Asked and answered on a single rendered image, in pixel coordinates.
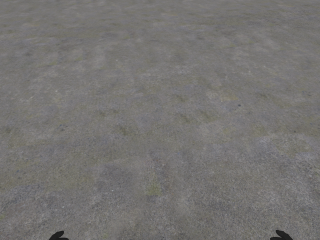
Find robot right hand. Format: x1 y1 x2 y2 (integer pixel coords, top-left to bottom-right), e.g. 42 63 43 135
270 230 293 240

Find robot left hand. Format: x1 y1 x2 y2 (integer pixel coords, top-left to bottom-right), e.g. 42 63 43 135
49 230 69 240

